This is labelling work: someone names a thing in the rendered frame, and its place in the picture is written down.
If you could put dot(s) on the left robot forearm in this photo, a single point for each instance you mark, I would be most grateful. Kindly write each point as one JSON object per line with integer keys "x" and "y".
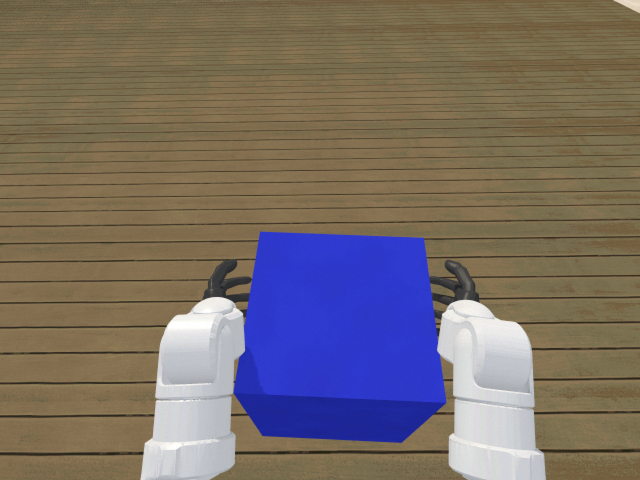
{"x": 191, "y": 435}

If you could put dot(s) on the right robot forearm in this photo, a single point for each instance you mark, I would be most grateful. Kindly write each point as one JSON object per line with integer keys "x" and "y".
{"x": 494, "y": 431}

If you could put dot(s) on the right robot hand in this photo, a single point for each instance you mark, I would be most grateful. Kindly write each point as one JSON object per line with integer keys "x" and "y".
{"x": 464, "y": 289}

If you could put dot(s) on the carton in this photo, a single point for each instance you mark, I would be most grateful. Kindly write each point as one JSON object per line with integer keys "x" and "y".
{"x": 340, "y": 338}

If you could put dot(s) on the left robot hand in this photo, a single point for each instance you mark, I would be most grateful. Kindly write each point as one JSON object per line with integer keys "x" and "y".
{"x": 217, "y": 285}

